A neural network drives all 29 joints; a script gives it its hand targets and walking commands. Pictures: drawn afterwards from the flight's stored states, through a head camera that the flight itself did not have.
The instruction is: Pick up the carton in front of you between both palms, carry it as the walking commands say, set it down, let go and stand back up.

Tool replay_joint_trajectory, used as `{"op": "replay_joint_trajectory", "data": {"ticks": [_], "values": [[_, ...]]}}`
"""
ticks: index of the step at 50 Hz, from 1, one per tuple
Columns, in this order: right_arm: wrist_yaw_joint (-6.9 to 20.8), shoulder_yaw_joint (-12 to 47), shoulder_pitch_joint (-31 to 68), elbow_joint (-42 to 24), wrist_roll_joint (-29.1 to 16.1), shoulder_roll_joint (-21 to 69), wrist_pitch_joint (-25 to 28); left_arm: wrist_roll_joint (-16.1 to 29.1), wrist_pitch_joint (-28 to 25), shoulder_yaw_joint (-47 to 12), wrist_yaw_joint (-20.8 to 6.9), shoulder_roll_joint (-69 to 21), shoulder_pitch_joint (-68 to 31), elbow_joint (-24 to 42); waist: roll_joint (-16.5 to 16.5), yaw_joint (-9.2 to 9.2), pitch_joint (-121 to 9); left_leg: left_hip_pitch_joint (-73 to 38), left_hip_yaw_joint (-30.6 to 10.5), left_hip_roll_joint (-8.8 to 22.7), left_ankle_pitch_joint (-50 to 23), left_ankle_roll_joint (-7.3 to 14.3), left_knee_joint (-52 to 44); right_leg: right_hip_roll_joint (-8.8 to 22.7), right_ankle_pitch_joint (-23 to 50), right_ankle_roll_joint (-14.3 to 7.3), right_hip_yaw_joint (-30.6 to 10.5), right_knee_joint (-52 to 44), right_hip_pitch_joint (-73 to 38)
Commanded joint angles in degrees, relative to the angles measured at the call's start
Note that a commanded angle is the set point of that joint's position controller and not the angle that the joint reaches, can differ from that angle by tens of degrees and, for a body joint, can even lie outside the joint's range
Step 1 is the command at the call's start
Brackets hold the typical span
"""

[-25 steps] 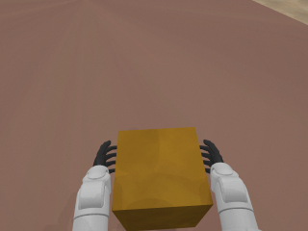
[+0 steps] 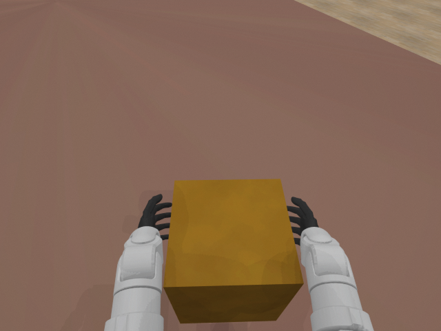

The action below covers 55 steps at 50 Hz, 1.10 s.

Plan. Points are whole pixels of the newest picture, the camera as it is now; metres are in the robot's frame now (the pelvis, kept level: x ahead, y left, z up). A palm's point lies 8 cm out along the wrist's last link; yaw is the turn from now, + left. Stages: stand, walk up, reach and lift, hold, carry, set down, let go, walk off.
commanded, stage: set down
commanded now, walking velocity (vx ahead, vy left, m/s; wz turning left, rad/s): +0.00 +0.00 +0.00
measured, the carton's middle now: (228, 254) +0.30 +0.00 -0.05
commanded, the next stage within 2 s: none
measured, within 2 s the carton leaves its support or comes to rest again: neither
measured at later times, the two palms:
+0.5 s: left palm (158, 266) +0.33 +0.16 -0.16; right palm (277, 252) +0.36 -0.14 -0.16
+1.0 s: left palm (156, 276) +0.36 +0.19 -0.29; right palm (256, 256) +0.42 -0.11 -0.29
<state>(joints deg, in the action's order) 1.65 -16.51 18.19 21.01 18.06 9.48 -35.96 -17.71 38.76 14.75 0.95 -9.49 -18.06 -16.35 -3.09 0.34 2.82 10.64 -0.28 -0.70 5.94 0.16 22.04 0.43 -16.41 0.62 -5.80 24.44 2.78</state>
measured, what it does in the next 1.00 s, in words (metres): lowers itself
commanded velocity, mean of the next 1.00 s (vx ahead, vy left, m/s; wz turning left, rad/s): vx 0.00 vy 0.00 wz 0.00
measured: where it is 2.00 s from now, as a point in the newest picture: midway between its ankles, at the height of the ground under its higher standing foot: outside the picture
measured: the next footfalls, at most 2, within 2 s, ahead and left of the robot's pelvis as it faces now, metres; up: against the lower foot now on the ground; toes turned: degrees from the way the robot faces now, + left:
none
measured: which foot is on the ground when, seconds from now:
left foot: down 0.00-1.00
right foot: down 0.00-1.00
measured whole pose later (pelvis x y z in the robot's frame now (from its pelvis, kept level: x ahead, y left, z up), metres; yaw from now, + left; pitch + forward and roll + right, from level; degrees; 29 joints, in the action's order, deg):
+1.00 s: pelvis -0.05 -0.02 -0.20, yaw -2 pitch +46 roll -2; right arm -2.8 -18.5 52.0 44.8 11.6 0.2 -12.7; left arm -14.4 13.4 31.3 2.5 -7.0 -44.0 -29.5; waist -4.0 6.5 -12.9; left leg 106.1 -6.8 -2.2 19.2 -4.2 79.5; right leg -8.2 -32.8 1.7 -4.6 85.8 98.9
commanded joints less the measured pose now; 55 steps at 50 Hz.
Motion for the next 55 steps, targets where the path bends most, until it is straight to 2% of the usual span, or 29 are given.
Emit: {"op": "replay_joint_trajectory", "data": {"ticks": [1, 4, 6, 9, 11, 15, 18, 21, 24, 27, 30, 32, 37, 45, 55], "values": [[15.7, 23.5, 35.7, 4.4, -10.1, 47.3, 5.2, 12.0, -3.3, -26.7, -14.5, -56.8, -30.1, -7.7, 4.2, -0.81, -11.6, -21.4, -4.6, -2.7, 9.0, -1.9, -0.4, -5.6, -6.6, -3.6, 2.0, -5.1, 22.9], [15.7, 15.7, 40.6, 11.2, -5.4, 44.4, 8.1, 7.6, -5.5, -18.1, -13.0, -53.6, -33.5, -14.1, 4.1, 0.3, -9.7, -17.4, -5.9, -2.5, 13.2, -1.6, 1.8, -5.6, -8.0, -3.7, 2.2, -0.8, 27.5], [14.7, 10.4, 41.3, 14.4, -1.9, 41.1, 9.8, 4.5, -7.3, -12.5, -11.3, -49.6, -34.5, -16.0, 3.9, 0.9, -8.8, -13.8, -6.0, -2.7, 12.9, -1.6, 3.7, -5.7, -7.9, -3.7, 2.1, 2.0, 30.8], [13.0, 5.1, 40.2, 17.3, 1.8, 35.8, 12.9, 0.4, -10.8, -6.0, -9.1, -43.7, -33.4, -17.6, 3.4, 1.99, -9.3, -8.7, -5.3, -3.4, 8.2, -1.5, 7.7, -6.2, -6.0, -3.5, 2.0, 5.6, 36.4], [12.3, 4.0, 39.5, 18.3, 2.6, 33.7, 15.8, -0.8, -14.1, -4.5, -8.2, -41.4, -32.7, -18.0, 2.9, 2.35, -12.3, -5.5, -4.5, -3.7, 2.7, -1.5, 11.1, -6.7, -3.6, -3.2, 2.0, 8.0, 40.3], [11.8, 8.4, 40.1, 19.3, -0.1, 34.9, 23.5, 0.3, -22.5, -9.0, -7.5, -42.4, -34.3, -16.9, 3.0, 2.28, -24.0, -1.2, -4.0, -4.1, -9.2, -1.3, 18.9, -8.1, 0.6, -2.6, 2.4, 14.0, 48.0], [11.2, 15.7, 43.8, 18.9, -4.2, 38.8, 28.4, 2.8, -27.7, -15.5, -7.5, -46.2, -37.7, -16.7, 2.3, 2.28, -35.5, 0.3, -4.2, -4.2, -15.5, -1.3, 25.0, -9.0, 2.5, -1.7, 3.0, 18.5, 54.3], [10.3, 22.8, 47.6, 15.5, -7.8, 42.5, 31.2, 5.3, -30.5, -21.6, -7.7, -49.0, -41.6, -13.8, 1.6, 2.76, -49.5, 2.1, -3.4, -4.4, -20.2, -1.3, 31.8, -9.8, 5.1, -0.7, 3.8, 23.3, 59.5], [9.3, 28.4, 50.7, 11.6, -11.0, 44.9, 31.1, 7.7, -30.6, -26.1, -8.0, -49.6, -43.9, -10.2, 1.2, 4.07, -62.2, 6.4, -1.5, -5.1, -20.9, -1.6, 37.0, -10.4, 8.4, 0.6, 4.1, 28.2, 60.4], [9.0, 30.7, 52.2, 11.2, -12.5, 47.0, 28.9, 8.5, -28.7, -27.1, -9.1, -49.6, -44.7, -9.7, 0.4, 5.5, -64.8, 16.0, 0.6, -5.9, -14.6, -2.1, 39.7, -10.6, 6.5, 1.5, 4.1, 31.3, 61.9], [9.4, 29.5, 52.8, 13.9, -12.3, 48.4, 26.2, 8.1, -26.1, -24.9, -11.0, -49.1, -45.6, -11.9, -0.5, 6.3, -60.3, 26.4, 2.0, -6.4, -6.3, -2.0, 41.2, -10.6, 0.6, 1.8, 4.0, 33.0, 65.6], [9.7, 27.9, 53.7, 16.0, -11.9, 48.6, 24.6, 7.7, -24.5, -23.0, -12.1, -48.8, -46.6, -13.5, -0.7, 6.67, -57.9, 31.5, 2.8, -6.5, -3.2, -2.0, 42.5, -10.6, -2.0, 1.7, 4.1, 34.0, 68.3], [9.7, 24.1, 56.7, 19.9, -10.9, 47.5, 23.3, 6.8, -22.8, -18.2, -13.4, -48.0, -49.1, -17.4, -0.8, 7.29, -56.9, 39.8, 3.4, -6.6, -2.5, -2.1, 46.7, -10.7, -2.9, 1.5, 4.5, 38.2, 74.9], [7.6, 22.7, 61.8, 22.0, -11.1, 43.7, 25.7, 7.7, -24.5, -15.5, -11.6, -46.3, -53.0, -19.5, -1.1, 8.12, -63.3, 46.6, 3.2, -6.5, -6.8, -3.1, 54.2, -11.7, -0.3, 1.5, 5.9, 47.1, 83.9], [5.9, 24.7, 70.7, 22.8, -13.6, 39.8, 26.3, 10.5, -25.1, -15.4, -8.7, -43.7, -61.1, -17.7, -2.0, 10.24, -70.1, 51.7, 4.6, -6.6, -5.5, -4.8, 62.8, -13.0, -3.6, 1.5, 7.8, 57.3, 92.1]]}}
